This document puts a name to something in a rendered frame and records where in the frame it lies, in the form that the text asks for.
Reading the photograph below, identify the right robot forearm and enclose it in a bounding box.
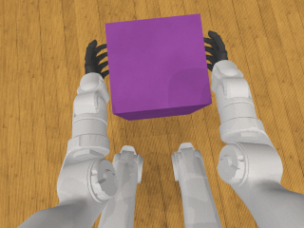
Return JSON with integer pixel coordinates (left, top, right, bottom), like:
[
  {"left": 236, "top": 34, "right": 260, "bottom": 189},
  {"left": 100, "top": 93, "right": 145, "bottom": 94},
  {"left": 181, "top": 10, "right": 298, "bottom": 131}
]
[{"left": 211, "top": 60, "right": 283, "bottom": 174}]

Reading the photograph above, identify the left robot forearm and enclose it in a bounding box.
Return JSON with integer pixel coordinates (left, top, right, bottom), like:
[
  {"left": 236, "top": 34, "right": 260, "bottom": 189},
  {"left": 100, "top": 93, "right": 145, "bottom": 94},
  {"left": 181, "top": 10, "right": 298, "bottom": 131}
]
[{"left": 56, "top": 72, "right": 110, "bottom": 190}]

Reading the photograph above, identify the carton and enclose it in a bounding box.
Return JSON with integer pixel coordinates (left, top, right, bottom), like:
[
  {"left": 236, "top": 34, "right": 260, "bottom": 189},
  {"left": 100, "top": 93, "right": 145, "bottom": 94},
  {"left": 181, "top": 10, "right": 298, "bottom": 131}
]
[{"left": 104, "top": 13, "right": 212, "bottom": 121}]

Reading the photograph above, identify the left robot upper arm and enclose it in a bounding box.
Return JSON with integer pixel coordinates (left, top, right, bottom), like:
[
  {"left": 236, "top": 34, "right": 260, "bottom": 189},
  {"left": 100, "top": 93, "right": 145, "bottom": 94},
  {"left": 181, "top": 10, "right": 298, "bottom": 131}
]
[{"left": 17, "top": 157, "right": 119, "bottom": 228}]

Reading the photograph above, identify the robot thigh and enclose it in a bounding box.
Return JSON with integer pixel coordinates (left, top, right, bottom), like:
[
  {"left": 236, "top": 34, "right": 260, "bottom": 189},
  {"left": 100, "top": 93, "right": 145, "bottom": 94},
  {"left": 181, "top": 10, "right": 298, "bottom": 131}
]
[
  {"left": 171, "top": 147, "right": 222, "bottom": 228},
  {"left": 98, "top": 150, "right": 143, "bottom": 228}
]

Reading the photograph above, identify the left robot thigh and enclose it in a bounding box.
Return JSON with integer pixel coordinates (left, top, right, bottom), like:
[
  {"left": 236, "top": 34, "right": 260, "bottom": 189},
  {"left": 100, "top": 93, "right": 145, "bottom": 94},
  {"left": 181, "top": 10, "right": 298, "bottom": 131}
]
[{"left": 98, "top": 150, "right": 143, "bottom": 228}]

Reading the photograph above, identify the right robot upper arm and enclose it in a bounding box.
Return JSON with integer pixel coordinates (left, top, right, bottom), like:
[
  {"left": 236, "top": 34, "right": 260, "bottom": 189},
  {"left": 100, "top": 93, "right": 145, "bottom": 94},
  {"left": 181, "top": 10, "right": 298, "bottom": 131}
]
[{"left": 217, "top": 142, "right": 304, "bottom": 228}]

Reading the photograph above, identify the right robot thigh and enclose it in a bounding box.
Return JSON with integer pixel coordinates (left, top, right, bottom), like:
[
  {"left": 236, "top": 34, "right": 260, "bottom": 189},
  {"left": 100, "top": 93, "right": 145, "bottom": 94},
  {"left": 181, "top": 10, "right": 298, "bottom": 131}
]
[{"left": 171, "top": 147, "right": 222, "bottom": 228}]

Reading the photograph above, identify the right robot hand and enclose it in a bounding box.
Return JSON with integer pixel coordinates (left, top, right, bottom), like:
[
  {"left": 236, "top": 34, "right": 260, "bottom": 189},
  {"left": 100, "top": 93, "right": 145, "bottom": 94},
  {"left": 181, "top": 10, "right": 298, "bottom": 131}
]
[{"left": 203, "top": 30, "right": 229, "bottom": 71}]

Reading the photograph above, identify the left robot hand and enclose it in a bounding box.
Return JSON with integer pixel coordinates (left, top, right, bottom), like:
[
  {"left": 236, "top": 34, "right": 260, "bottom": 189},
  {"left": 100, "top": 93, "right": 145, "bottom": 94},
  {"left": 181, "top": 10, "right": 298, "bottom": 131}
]
[{"left": 85, "top": 40, "right": 109, "bottom": 79}]

